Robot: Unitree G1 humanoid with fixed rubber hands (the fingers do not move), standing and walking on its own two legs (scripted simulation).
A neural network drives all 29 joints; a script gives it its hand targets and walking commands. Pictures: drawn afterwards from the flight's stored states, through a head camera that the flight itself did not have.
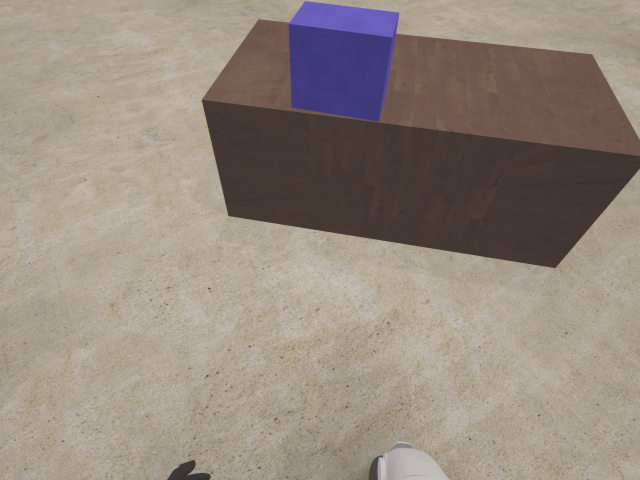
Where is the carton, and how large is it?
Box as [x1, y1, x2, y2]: [289, 1, 398, 121]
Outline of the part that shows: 305,1 289,23 292,107 378,121 386,89 398,12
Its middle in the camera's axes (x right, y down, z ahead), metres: +0.07 -0.52 +1.18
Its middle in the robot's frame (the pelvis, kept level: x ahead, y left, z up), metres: +1.22 -0.15 -0.10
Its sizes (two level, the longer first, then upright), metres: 0.280 0.167 0.253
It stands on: a pedestal, 0.56 m high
